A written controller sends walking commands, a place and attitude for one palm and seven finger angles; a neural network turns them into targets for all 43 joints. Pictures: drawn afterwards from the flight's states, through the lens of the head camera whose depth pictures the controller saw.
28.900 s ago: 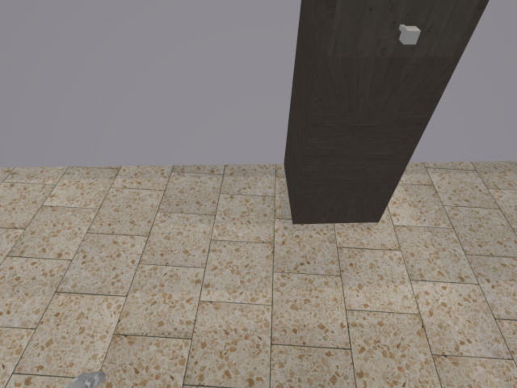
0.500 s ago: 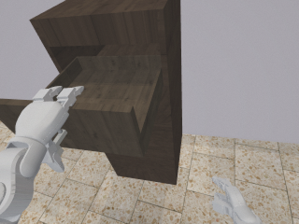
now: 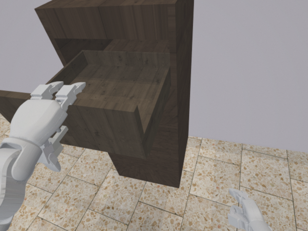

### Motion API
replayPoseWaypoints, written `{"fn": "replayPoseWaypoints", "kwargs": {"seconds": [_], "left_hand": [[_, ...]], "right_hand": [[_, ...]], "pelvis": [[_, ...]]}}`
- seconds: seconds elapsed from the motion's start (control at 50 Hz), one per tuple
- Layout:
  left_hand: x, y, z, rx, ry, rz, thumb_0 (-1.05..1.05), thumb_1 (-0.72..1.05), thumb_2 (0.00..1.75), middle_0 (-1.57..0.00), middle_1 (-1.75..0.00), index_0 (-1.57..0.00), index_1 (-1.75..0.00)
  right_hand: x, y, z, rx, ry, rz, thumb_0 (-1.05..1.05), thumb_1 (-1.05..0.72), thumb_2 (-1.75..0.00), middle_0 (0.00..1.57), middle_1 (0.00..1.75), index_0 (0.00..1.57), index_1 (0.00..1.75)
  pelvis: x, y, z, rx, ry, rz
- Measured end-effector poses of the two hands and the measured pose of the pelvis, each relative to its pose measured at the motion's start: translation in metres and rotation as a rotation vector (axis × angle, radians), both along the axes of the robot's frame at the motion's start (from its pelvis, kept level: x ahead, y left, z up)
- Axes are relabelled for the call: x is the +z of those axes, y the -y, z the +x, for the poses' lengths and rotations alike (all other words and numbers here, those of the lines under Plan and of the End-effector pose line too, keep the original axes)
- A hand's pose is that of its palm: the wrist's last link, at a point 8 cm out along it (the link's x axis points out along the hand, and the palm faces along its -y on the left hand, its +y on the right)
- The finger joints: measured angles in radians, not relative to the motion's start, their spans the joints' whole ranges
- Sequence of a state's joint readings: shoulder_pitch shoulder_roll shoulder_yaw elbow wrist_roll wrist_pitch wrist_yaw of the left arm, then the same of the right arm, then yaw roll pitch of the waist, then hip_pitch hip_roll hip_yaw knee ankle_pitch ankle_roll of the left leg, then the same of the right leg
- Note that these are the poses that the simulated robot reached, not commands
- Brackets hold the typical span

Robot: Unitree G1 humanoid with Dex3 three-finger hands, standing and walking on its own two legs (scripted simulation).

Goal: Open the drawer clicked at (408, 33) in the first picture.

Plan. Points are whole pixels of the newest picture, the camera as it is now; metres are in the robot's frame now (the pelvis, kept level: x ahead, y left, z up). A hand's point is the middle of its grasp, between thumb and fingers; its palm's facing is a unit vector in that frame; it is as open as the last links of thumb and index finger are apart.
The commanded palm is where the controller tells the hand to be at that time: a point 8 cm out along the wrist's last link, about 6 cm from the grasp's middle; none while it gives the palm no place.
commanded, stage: lift the hand off the handle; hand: left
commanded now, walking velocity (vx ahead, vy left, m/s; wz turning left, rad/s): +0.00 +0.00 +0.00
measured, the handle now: (54, 141) +0.25 +0.26 +0.16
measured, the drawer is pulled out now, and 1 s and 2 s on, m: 0.29 0.29 0.29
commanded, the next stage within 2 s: draw the hand back to the body in 1.26 s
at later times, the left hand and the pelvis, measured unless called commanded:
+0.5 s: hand (55, 106) +0.28 +0.23 +0.24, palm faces +0.19 -0.02 -0.98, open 16.2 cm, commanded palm +0.23 +0.24 +0.32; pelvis -0.01 +0.02 +0.00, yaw +0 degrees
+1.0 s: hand (46, 74) +0.29 +0.21 +0.31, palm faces +0.27 +0.04 -0.96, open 16.2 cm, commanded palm +0.23 +0.23 +0.40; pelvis -0.01 +0.02 +0.00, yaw +0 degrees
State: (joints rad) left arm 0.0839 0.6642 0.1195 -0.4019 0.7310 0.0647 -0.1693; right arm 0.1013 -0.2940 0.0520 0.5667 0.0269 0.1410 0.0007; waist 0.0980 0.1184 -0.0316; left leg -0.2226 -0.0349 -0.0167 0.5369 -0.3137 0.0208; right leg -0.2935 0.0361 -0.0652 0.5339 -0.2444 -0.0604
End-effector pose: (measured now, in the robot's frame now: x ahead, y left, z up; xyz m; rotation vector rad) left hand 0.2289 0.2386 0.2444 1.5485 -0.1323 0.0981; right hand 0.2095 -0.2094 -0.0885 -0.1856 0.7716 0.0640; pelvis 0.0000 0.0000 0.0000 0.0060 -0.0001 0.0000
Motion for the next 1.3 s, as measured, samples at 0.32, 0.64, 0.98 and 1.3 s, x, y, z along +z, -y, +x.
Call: {"fn": "replayPoseWaypoints", "kwargs": {"seconds": [0.32, 0.64, 0.98, 1.3], "left_hand": [[0.040, -0.009, 0.005, -0.043, 0.041, 0.023, 0.00, -0.49, 0.30, -0.17, -0.31, -0.17, -0.31], [0.082, 0.018, 0.024, -0.130, 0.112, 0.064, 0.00, -0.49, 0.30, -0.18, -0.31, -0.18, -0.31], [0.110, 0.024, 0.023, -0.093, 0.119, 0.067, 0.00, -0.49, 0.30, -0.18, -0.31, -0.18, -0.31], [0.143, 0.010, 0.031, 0.018, 0.129, 0.011, 0.00, -0.49, 0.30, -0.17, -0.30, -0.17, -0.30]], "right_hand": [[0.005, -0.013, -0.006, 0.011, 0.031, 0.018, 0.01, -0.91, -0.90, 0.20, 0.30, 0.20, 0.30], [0.010, -0.034, 0.002, 0.025, 0.047, 0.066, 0.01, -0.91, -0.90, 0.20, 0.30, 0.20, 0.30], [0.009, -0.042, 0.012, 0.068, 0.027, 0.088, 0.01, -0.91, -0.90, 0.20, 0.30, 0.20, 0.30], [0.008, -0.029, 0.002, 0.057, 0.007, 0.111, 0.01, -0.91, -0.90, 0.19, 0.30, 0.20, 0.30]], "pelvis": [[0.002, -0.008, -0.008, 0.000, 0.025, -0.003], [0.005, -0.022, -0.010, -0.007, 0.014, -0.001], [0.004, -0.022, -0.011, 0.000, 0.002, 0.001], [0.004, -0.016, -0.015, -0.007, -0.014, 0.007]]}}
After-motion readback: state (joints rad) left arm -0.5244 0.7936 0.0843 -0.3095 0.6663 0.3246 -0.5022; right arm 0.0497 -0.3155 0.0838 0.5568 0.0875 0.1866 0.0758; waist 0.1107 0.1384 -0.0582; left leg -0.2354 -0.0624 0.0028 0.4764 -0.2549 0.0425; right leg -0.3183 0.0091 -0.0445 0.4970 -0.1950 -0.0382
